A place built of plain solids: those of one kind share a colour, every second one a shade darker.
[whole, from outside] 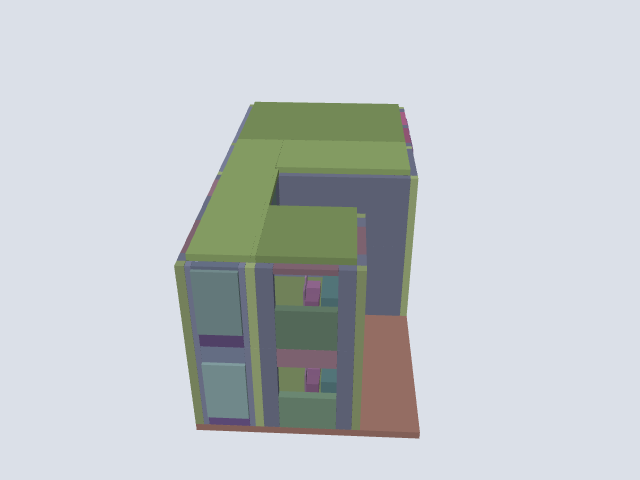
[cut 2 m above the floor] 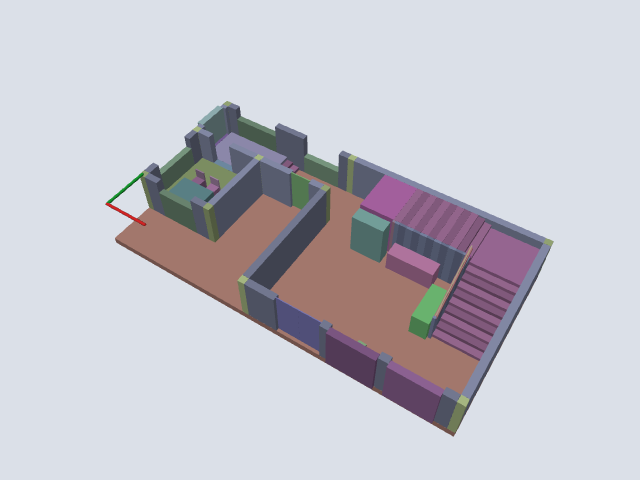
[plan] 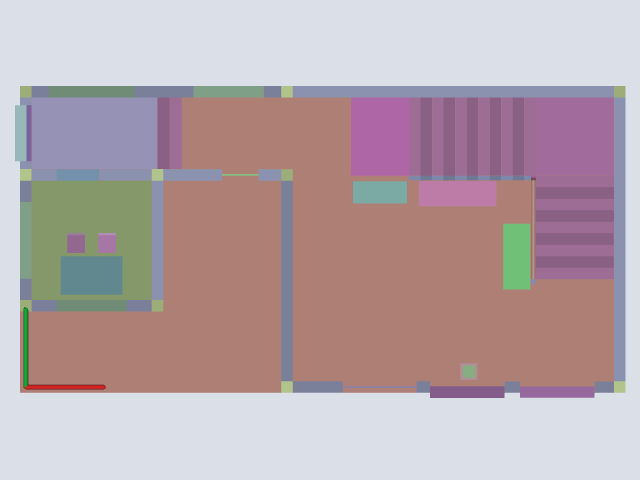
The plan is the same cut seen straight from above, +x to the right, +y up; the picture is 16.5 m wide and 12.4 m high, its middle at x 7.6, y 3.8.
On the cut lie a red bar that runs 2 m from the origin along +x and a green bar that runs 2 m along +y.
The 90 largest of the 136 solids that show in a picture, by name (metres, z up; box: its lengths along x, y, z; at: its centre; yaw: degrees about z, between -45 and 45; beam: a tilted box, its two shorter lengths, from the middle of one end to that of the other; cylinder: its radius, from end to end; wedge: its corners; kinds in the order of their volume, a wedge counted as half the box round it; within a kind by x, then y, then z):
{
 "wall_1": {"box": [0.3, 0.55, 3.56], "at": [0.0, 2.52, 1.78]},
 "wall_2": {"box": [0.3, 0.55, 3.1], "at": [0.0, 2.52, 5.11]},
 "wall_3": {"box": [0.3, 0.55, 3.56], "at": [0.0, 5.06, 1.78]},
 "wall_4": {"box": [0.3, 0.55, 3.1], "at": [0.0, 5.06, 5.11]},
 "wall_5": {"box": [0.45, 0.3, 3.56], "at": [0.38, 7.63, 1.78]},
 "wall_6": {"box": [0.45, 0.3, 3.1], "at": [0.38, 7.63, 5.11]},
 "wall_7": {"box": [0.65, 0.3, 3.56], "at": [0.47, 2.1, 1.78]},
 "wall_8": {"box": [0.65, 0.3, 3.1], "at": [0.47, 2.1, 5.11]},
 "wall_9": {"box": [0.64, 0.3, 3.26], "at": [0.47, 5.48, 1.63]},
 "wall_10": {"box": [1.36, 0.3, 3.26], "at": [2.57, 5.48, 1.63]},
 "wall_11": {"box": [0.65, 0.3, 3.56], "at": [2.92, 2.1, 1.78]},
 "wall_12": {"box": [0.65, 0.3, 3.1], "at": [2.92, 2.1, 5.11]},
 "wall_13": {"box": [0.3, 3.08, 3.26], "at": [3.4, 3.79, 1.63]},
 "wall_14": {"box": [0.3, 3.08, 3.1], "at": [3.4, 3.79, 5.11]},
 "wall_15": {"box": [1.53, 0.3, 3.56], "at": [3.57, 7.63, 1.78]},
 "wall_16": {"box": [1.88, 0.3, 3.1], "at": [3.74, 7.63, 5.11]},
 "wall_17": {"box": [1.52, 0.3, 3.26], "at": [4.31, 5.48, 1.63]},
 "wall_18": {"box": [0.98, 0.3, 3.1], "at": [6.11, 5.48, 5.11]},
 "wall_19": {"box": [0.58, 0.3, 3.26], "at": [6.31, 5.48, 1.63]},
 "wall_20": {"box": [0.45, 0.3, 3.56], "at": [6.38, 7.63, 1.78]},
 "wall_21": {"box": [0.3, 5.18, 3.56], "at": [6.75, 2.74, 1.78]},
 "wall_22": {"box": [0.3, 5.18, 3.1], "at": [6.75, 2.74, 5.11]},
 "wall_23": {"box": [1.29, 0.3, 3.56], "at": [7.55, 0.0, 1.78]},
 "wall_24": {"box": [2.85, 0.3, 3.1], "at": [8.32, 0.0, 5.11]},
 "wall_25": {"box": [2.85, 0.3, 3.1], "at": [8.32, 7.63, 5.11]},
 "wall_26": {"box": [0.35, 0.3, 3.56], "at": [10.27, 0.0, 1.78]},
 "wall_27": {"box": [8.29, 0.3, 3.56], "at": [11.05, 7.63, 1.78]},
 "wall_28": {"box": [0.4, 0.3, 3.56], "at": [12.57, 0.0, 1.78]},
 "wall_29": {"box": [5.14, 0.3, 3.1], "at": [12.62, 7.63, 5.11]},
 "wall_30": {"box": [0.5, 0.3, 3.56], "at": [14.94, 0.0, 1.78]},
 "wall_31": {"box": [0.3, 7.33, 3.56], "at": [15.34, 3.82, 1.78]},
 "floor_slab_1": {"box": [15.64, 7.93, 0.3], "at": [7.67, 3.82, -0.15]},
 "roof_slab_1": {"box": [3.4, 3.08, 0.25], "at": [1.85, 3.79, 6.78]},
 "roof_slab_2": {"box": [8.25, 2.0, 0.25], "at": [4.28, 6.48, 6.78]},
 "roof_slab_3": {"box": [3.0, 5.31, 0.25], "at": [8.4, 2.81, 6.78]},
 "roof_slab_4": {"box": [1.5, 2.02, 0.25], "at": [9.15, 6.47, 6.78]},
 "roof_slab_5": {"box": [5.29, 7.33, 0.25], "at": [12.55, 3.82, 6.78]},
 "tread_slab_1": {"box": [0.3, 2.02, 3.39], "at": [10.05, 6.47, 1.7]},
 "tread_slab_2": {"box": [0.3, 2.02, 3.23], "at": [10.35, 6.47, 1.62]},
 "tread_slab_3": {"box": [0.3, 2.02, 3.07], "at": [10.64, 6.47, 1.54]},
 "tread_slab_4": {"box": [0.3, 2.02, 2.91], "at": [10.94, 6.47, 1.45]},
 "tread_slab_5": {"box": [0.3, 2.02, 2.75], "at": [11.24, 6.47, 1.37]},
 "tread_slab_6": {"box": [0.3, 2.02, 2.59], "at": [11.54, 6.47, 1.29]},
 "tread_slab_7": {"box": [0.3, 2.02, 2.42], "at": [11.83, 6.47, 1.21]},
 "tread_slab_8": {"box": [0.3, 2.02, 2.26], "at": [12.13, 6.47, 1.13]},
 "tread_slab_9": {"box": [0.3, 2.02, 2.1], "at": [12.43, 6.47, 1.05]},
 "tread_slab_10": {"box": [0.3, 2.02, 1.94], "at": [12.73, 6.47, 0.97]},
 "tread_slab_11": {"box": [0.3, 2.02, 1.78], "at": [13.02, 6.47, 0.89]},
 "tread_slab_12": {"box": [2.02, 0.3, 0.48], "at": [14.18, 3.53, 0.24]},
 "tread_slab_13": {"box": [2.02, 0.3, 0.65], "at": [14.18, 3.83, 0.32]},
 "tread_slab_14": {"box": [2.02, 0.3, 0.81], "at": [14.18, 4.12, 0.4]},
 "tread_slab_15": {"box": [2.02, 0.3, 0.97], "at": [14.18, 4.42, 0.48]},
 "tread_slab_16": {"box": [2.02, 0.3, 1.13], "at": [14.18, 4.72, 0.57]},
 "tread_slab_17": {"box": [2.02, 0.3, 1.29], "at": [14.18, 5.02, 0.65]},
 "tread_slab_18": {"box": [2.02, 0.3, 1.45], "at": [14.18, 5.31, 0.73]},
 "deck_room_slab_1": {"box": [3.1, 3.08, 0.53], "at": [1.7, 3.79, 0.22]},
 "deck_room_slab_2": {"box": [3.1, 3.08, 0.64], "at": [1.7, 3.79, 3.82]},
 "landing_top_slab_1": {"box": [1.5, 2.02, 3.56], "at": [9.15, 6.47, 1.78]},
 "landing_slab_1": {"box": [2.02, 2.02, 1.62], "at": [14.18, 6.47, 0.81]},
 "wall_sill_win_1": {"box": [0.3, 1.98, 1.43], "at": [0.0, 3.79, 0.72]},
 "wall_sill_win_2": {"box": [0.3, 1.98, 1.54], "at": [0.0, 3.79, 4.32]},
 "wall_sill_win_3": {"box": [1.8, 0.3, 1.43], "at": [1.7, 2.1, 0.72]},
 "wall_sill_win_4": {"box": [2.2, 0.3, 1.43], "at": [1.7, 7.63, 0.72]},
 "wall_sill_win_5": {"box": [1.82, 0.3, 0.95], "at": [5.24, 7.63, 0.47]},
 "wallpost_1": {"box": [0.3, 0.3, 3.56], "at": [0.0, 2.1, 1.78]},
 "wallpost_2": {"box": [0.3, 0.3, 3.1], "at": [0.0, 2.1, 5.11]},
 "wallpost_3": {"box": [0.3, 0.3, 3.56], "at": [0.0, 5.48, 1.78]},
 "wallpost_4": {"box": [0.3, 0.3, 3.56], "at": [0.0, 7.63, 1.78]},
 "wallpost_5": {"box": [0.3, 0.3, 3.56], "at": [3.4, 2.1, 1.78]},
 "wallpost_6": {"box": [0.3, 0.3, 3.26], "at": [3.4, 5.48, 1.63]},
 "wallpost_7": {"box": [0.3, 0.3, 3.56], "at": [6.75, 0.0, 1.78]},
 "wallpost_8": {"box": [0.3, 0.3, 3.1], "at": [6.75, 0.0, 5.11]},
 "wallpost_9": {"box": [0.3, 0.3, 3.26], "at": [6.75, 5.48, 1.63]},
 "wallpost_10": {"box": [0.3, 0.3, 3.56], "at": [6.75, 7.63, 1.78]},
 "wallpost_11": {"box": [0.3, 0.3, 3.56], "at": [15.34, 0.0, 1.78]},
 "wallpost_12": {"box": [0.3, 0.3, 3.56], "at": [15.34, 7.63, 1.78]},
 "front_pane_1": {"box": [1.93, 0.3, 2.81], "at": [11.41, -0.13, 1.4]},
 "front_pane_2": {"box": [1.93, 0.3, 2.81], "at": [13.73, -0.13, 1.4]},
 "deck_corr_slab_1": {"box": [3.25, 1.85, 0.53], "at": [1.77, 6.56, 0.22]},
 "room_table_body_1": {"box": [1.6, 1.0, 0.74], "at": [1.7, 2.88, 0.85]},
 "room_table_body_2": {"box": [1.6, 1.0, 0.74], "at": [1.7, 2.88, 4.51]},
 "corr_end_pane_1": {"box": [0.3, 1.45, 2.4], "at": [-0.13, 6.56, 1.68]},
 "corr_end_pane_2": {"box": [0.3, 1.45, 2.4], "at": [-0.13, 6.56, 5.34]},
 "coat_rack_body_1": {"box": [1.4, 0.58, 1.95], "at": [9.15, 5.03, 0.97]},
 "reg_desk_body_1": {"box": [0.7, 1.7, 1.05], "at": [12.68, 3.37, 0.52]},
 "coffee_counter_body_1": {"box": [2.0, 0.65, 0.92], "at": [11.15, 5.0, 0.46]},
 "wall_head_win_1": {"box": [0.3, 1.98, 0.77], "at": [0.0, 3.79, 3.17]},
 "wall_head_win_2": {"box": [1.47, 0.3, 0.8], "at": [5.42, 7.63, 6.26]},
 "wall_head_corr_end_1": {"box": [0.3, 1.45, 0.67], "at": [0.0, 6.56, 3.22]},
 "wall_head_door_1": {"box": [0.95, 0.3, 1.0], "at": [5.14, 5.48, 6.16]}
}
